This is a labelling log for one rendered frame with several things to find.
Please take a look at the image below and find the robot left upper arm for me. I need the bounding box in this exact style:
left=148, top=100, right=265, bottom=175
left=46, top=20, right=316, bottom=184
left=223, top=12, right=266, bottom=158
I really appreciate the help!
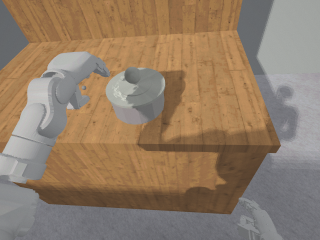
left=0, top=183, right=40, bottom=240

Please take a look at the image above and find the knob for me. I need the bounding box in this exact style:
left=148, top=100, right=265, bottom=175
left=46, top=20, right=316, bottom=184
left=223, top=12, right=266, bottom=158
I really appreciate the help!
left=124, top=66, right=141, bottom=84

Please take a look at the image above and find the table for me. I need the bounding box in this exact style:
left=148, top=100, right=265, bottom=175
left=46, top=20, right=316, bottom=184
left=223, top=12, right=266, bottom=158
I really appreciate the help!
left=0, top=0, right=281, bottom=215

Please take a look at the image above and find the left robot hand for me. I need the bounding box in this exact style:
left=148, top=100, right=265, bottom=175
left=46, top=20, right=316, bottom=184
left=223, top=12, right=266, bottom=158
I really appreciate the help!
left=47, top=51, right=111, bottom=110

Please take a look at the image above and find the left robot forearm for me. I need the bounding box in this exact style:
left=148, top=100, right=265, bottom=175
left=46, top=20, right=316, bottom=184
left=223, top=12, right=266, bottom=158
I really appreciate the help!
left=0, top=68, right=77, bottom=184

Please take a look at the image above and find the pot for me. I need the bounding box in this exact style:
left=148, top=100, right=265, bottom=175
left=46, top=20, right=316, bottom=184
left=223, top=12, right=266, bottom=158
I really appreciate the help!
left=111, top=93, right=165, bottom=125

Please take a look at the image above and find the right robot hand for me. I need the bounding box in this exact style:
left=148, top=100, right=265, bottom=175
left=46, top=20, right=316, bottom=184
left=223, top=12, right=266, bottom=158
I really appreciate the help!
left=237, top=197, right=277, bottom=240

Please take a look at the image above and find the lid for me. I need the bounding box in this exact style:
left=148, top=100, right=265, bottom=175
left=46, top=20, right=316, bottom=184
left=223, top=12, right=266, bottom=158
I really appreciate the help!
left=105, top=67, right=166, bottom=109

